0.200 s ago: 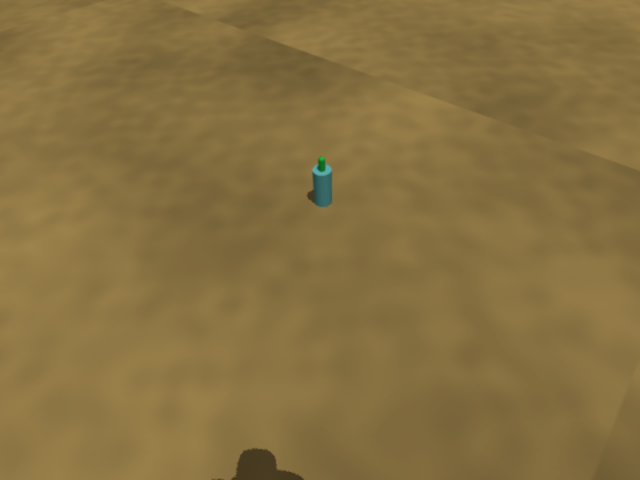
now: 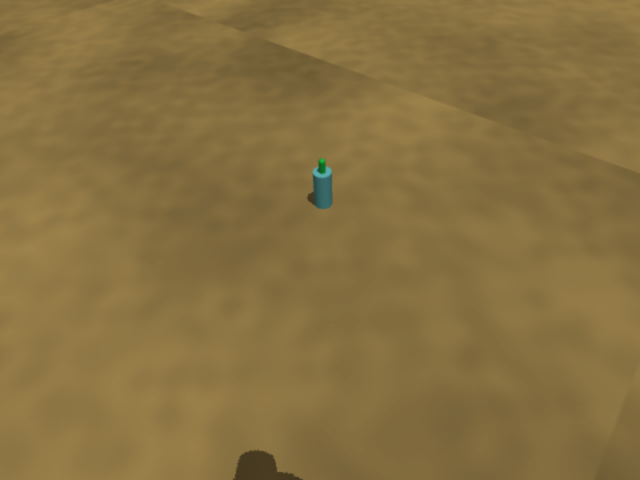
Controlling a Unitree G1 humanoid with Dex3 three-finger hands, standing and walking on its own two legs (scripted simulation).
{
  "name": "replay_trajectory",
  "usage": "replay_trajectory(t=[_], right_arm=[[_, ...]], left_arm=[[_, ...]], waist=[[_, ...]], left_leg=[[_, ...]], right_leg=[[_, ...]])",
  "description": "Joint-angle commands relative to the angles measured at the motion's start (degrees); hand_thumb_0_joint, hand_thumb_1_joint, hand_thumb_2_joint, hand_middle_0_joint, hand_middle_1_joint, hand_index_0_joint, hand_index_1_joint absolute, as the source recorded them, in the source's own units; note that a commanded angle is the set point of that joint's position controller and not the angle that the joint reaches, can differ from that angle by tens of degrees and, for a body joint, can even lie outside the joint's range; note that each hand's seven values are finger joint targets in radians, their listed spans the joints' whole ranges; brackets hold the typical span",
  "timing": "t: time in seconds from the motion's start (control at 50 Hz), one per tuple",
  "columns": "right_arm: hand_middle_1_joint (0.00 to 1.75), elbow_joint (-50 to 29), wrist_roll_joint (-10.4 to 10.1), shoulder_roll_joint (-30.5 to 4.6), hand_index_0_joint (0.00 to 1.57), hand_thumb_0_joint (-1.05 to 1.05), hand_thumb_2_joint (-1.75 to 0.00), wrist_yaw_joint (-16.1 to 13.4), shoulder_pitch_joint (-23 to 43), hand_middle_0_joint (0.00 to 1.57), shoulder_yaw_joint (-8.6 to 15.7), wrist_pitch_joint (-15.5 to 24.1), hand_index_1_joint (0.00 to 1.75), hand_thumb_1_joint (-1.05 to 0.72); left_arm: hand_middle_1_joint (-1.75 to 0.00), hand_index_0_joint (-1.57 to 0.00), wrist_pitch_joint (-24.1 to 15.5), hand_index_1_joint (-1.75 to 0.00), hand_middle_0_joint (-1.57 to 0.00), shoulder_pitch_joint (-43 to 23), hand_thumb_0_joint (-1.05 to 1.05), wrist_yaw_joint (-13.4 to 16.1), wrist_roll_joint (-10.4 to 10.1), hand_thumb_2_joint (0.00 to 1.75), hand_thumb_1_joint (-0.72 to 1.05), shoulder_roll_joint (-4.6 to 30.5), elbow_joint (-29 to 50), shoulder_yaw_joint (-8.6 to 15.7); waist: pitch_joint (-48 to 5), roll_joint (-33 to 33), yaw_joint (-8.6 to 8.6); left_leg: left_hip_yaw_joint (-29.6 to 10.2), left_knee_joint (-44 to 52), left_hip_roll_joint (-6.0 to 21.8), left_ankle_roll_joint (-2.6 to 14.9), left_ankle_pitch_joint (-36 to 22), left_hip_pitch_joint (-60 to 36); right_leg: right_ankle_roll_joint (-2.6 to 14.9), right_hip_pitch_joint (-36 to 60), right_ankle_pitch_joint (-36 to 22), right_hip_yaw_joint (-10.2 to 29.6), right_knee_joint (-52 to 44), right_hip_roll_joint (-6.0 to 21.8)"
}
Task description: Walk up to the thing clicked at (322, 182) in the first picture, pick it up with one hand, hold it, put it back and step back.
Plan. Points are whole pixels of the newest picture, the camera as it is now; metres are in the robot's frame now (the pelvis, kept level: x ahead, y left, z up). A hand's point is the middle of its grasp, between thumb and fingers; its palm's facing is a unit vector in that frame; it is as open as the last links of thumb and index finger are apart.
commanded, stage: stand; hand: left
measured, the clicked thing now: (322, 182) +1.44 +0.07 -0.66
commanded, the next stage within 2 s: walk up in 0.92 s
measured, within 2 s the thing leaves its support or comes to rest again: neither
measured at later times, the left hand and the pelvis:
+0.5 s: hand out of the picture +0.07 +0.25 -0.16, palm faces -0.03 -0.94 -0.34, open 7.4 cm; pelvis +0.00 +0.00 +0.00, yaw +0 degrees
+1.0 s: hand out of the picture +0.08 +0.25 -0.15, palm faces -0.03 -0.94 -0.33, open 7.4 cm; pelvis +0.01 -0.01 +0.00, yaw -1 degrees
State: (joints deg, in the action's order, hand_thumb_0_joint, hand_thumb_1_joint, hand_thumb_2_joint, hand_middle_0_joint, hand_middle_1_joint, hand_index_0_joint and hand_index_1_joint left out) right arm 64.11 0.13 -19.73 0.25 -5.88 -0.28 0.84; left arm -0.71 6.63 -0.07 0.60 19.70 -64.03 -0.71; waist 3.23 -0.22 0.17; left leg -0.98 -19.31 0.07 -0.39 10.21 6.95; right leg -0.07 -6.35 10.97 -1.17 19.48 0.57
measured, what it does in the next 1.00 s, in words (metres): stands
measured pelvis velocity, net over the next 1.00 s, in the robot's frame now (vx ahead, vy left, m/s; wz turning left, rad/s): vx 0.01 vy -0.01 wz -0.02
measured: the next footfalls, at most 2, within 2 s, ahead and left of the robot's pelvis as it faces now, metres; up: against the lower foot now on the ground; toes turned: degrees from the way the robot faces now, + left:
left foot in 1.56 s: +0.40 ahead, +0.05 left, +0.00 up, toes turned +0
right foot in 1.98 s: +0.54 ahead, -0.24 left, +0.00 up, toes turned -10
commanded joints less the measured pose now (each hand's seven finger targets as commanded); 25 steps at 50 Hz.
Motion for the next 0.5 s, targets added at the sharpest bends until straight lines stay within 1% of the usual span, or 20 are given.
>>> replay_trajectory(t=[0.0,0.02,0.04,0.06,0.08,0.1,0.14,0.16,0.22,0.24,0.26,0.28,0.3,0.34,0.44,0.46,0.48], right_arm=[[0.30,-3.2,0.3,-12.0,0.20,0.00,-0.90,-0.8,1.8,0.20,2.2,1.1,0.30,-0.90],[0.30,-3.2,0.2,-12.2,0.20,0.00,-0.90,-0.8,2.1,0.20,2.3,1.1,0.30,-0.90],[0.30,-3.2,0.2,-11.6,0.20,0.00,-0.90,-0.8,1.7,0.20,2.2,1.1,0.30,-0.90],[0.30,-3.1,0.2,-12.0,0.20,0.00,-0.90,-0.7,1.7,0.20,2.1,1.1,0.30,-0.90],[0.30,-3.3,0.2,-11.9,0.20,0.00,-0.90,-0.7,2.0,0.20,2.2,1.1,0.30,-0.90],[0.30,-3.1,0.3,-11.6,0.20,0.00,-0.90,-0.7,1.5,0.20,2.1,1.1,0.30,-0.90],[0.30,-3.1,0.2,-12.1,0.20,0.00,-0.90,-0.8,2.1,0.20,2.2,1.1,0.30,-0.90],[0.30,-3.1,0.2,-12.0,0.20,0.00,-0.90,-0.7,2.2,0.20,2.2,1.1,0.30,-0.90],[0.30,-3.0,0.3,-11.9,0.20,0.00,-0.90,-0.7,1.6,0.20,2.2,1.1,0.30,-0.90],[0.30,-3.2,0.3,-11.9,0.20,0.00,-0.90,-0.7,1.9,0.20,2.3,1.2,0.30,-0.90],[0.30,-3.2,0.2,-12.1,0.20,0.00,-0.90,-0.8,1.9,0.20,2.3,1.1,0.30,-0.90],[0.30,-3.0,0.2,-11.9,0.20,0.00,-0.90,-0.8,1.6,0.20,2.2,1.2,0.30,-0.90],[0.30,-3.1,0.2,-12.0,0.20,0.00,-0.90,-0.8,2.0,0.20,2.3,1.1,0.30,-0.90],[0.30,-3.2,0.2,-12.0,0.20,0.00,-0.90,-0.8,2.0,0.20,2.3,1.1,0.30,-0.90],[0.30,-2.9,0.3,-12.0,0.20,0.00,-0.90,-0.8,1.5,0.20,2.2,1.1,0.30,-0.90],[0.30,-2.8,0.2,-11.8,0.20,0.00,-0.90,-0.8,1.2,0.20,2.1,1.1,0.30,-0.90],[0.30,-2.9,0.3,-12.2,0.20,0.00,-0.90,-0.9,1.5,0.20,2.2,1.1,0.30,-0.90]], left_arm=[[-0.30,-0.20,-1.4,-0.30,-0.20,-2.3,0.00,0.7,0.0,0.90,0.90,12.0,3.7,2.6],[-0.30,-0.20,-1.3,-0.30,-0.20,-2.1,0.00,0.7,0.1,0.90,0.90,12.0,3.6,2.6],[-0.30,-0.20,-1.3,-0.30,-0.20,-2.1,0.00,0.7,0.0,0.90,0.90,12.3,3.5,2.6],[-0.30,-0.20,-1.3,-0.30,-0.20,-2.0,0.00,0.7,-0.1,0.90,0.90,12.0,3.3,2.5],[-0.30,-0.20,-1.4,-0.30,-0.20,-2.1,0.00,0.7,0.0,0.90,0.90,12.3,3.6,2.6],[-0.30,-0.20,-1.4,-0.30,-0.20,-2.3,0.00,0.6,-0.1,0.90,0.90,12.3,3.5,2.7],[-0.30,-0.20,-1.2,-0.30,-0.20,-2.1,0.00,0.6,-0.2,0.90,0.90,12.0,3.3,2.7],[-0.30,-0.20,-1.2,-0.30,-0.20,-2.0,0.00,0.6,0.0,0.90,0.90,12.2,3.3,2.6],[-0.30,-0.20,-1.4,-0.30,-0.20,-2.4,0.00,0.6,-0.1,0.90,0.90,12.5,3.5,2.8],[-0.30,-0.20,-1.3,-0.30,-0.20,-2.1,0.00,0.6,0.1,0.90,0.90,12.4,3.6,2.7],[-0.30,-0.20,-1.3,-0.30,-0.20,-2.3,0.00,0.6,0.0,0.90,0.90,12.3,3.5,2.7],[-0.30,-0.20,-1.3,-0.30,-0.20,-2.0,0.00,0.6,-0.2,0.90,0.90,12.4,3.4,2.8],[-0.30,-0.20,-1.4,-0.30,-0.20,-2.0,0.00,0.6,-0.1,0.90,0.90,12.2,3.4,2.7],[-0.30,-0.20,-1.3,-0.30,-0.20,-1.9,0.00,0.6,0.0,0.90,0.90,12.2,3.3,2.7],[-0.30,-0.20,-1.2,-0.30,-0.20,-2.1,0.00,0.7,-0.1,0.90,0.90,12.2,3.4,2.8],[-0.30,-0.20,-1.2,-0.30,-0.20,-1.9,0.00,0.7,-0.2,0.90,0.90,12.6,3.2,2.9],[-0.30,-0.20,-1.2,-0.30,-0.20,-1.9,0.00,0.6,-0.1,0.90,0.90,12.5,3.3,2.8]], waist=[[-4.7,0.9,-0.12],[-5.0,0.7,0.02],[-5.0,-0.1,-0.12],[-4.1,0.7,-0.11],[-5.0,0.4,0.00],[-4.6,-0.2,-0.16],[-4.0,0.8,0.10],[-4.5,0.6,0.03],[-5.2,0.0,-0.05],[-5.7,0.4,-0.06],[-5.3,0.8,-0.06],[-4.7,0.8,0.03],[-5.0,0.5,0.08],[-4.7,0.0,-0.01],[-4.4,0.6,-0.03],[-4.1,0.1,-0.12],[-4.6,0.7,-0.06]], left_leg=[[-4.7,2.6,7.0,1.77,-7.9,-0.5],[-4.8,2.5,7.1,1.90,-8.3,-1.0],[-4.8,2.8,7.0,1.68,-8.1,-0.9],[-4.9,3.1,6.9,1.71,-7.8,-0.4],[-4.7,2.7,7.0,1.84,-8.2,-1.2],[-4.8,3.0,6.9,1.58,-8.1,-0.7],[-4.7,3.1,6.8,1.57,-6.7,-0.7],[-4.9,3.2,7.0,1.50,-7.3,-1.2],[-4.6,2.8,7.0,1.77,-8.0,-1.1],[-4.6,2.7,7.0,1.62,-8.6,-1.6],[-4.7,2.9,7.0,1.67,-9.2,-1.1],[-4.7,3.1,6.9,1.54,-9.0,-0.9],[-4.6,2.8,7.1,1.82,-9.0,-1.4],[-4.7,3.1,7.0,1.59,-9.1,-1.6],[-4.6,3.3,7.0,1.60,-8.2,-1.0],[-4.7,3.6,7.0,1.37,-8.1,-1.2],[-4.6,3.2,7.2,1.56,-8.0,-1.7]], right_leg=[[1.61,0.6,-7.6,5.7,-3.2,7.0],[1.63,0.8,-8.1,5.6,-3.0,7.1],[1.70,0.5,-7.4,5.6,-2.9,6.9],[1.55,0.2,-7.2,5.6,-3.4,6.8],[1.61,0.7,-7.9,5.6,-3.1,7.0],[1.61,0.4,-7.3,5.7,-3.1,6.9],[1.51,0.1,-6.2,5.8,-3.6,6.9],[1.66,0.2,-6.2,5.5,-3.4,6.8],[1.72,1.3,-8.1,6.1,-3.6,7.2],[1.80,1.2,-8.5,5.9,-3.2,7.2],[1.75,1.4,-9.1,5.9,-3.2,7.2],[1.65,1.4,-8.7,5.7,-3.3,7.0],[1.69,1.4,-9.0,5.6,-3.2,7.1],[1.57,0.6,-8.6,5.4,-3.4,6.8],[1.63,1.0,-8.3,6.0,-3.8,7.1],[1.68,0.7,-7.6,5.9,-3.6,7.0],[1.77,0.8,-7.6,6.0,-3.6,7.1]])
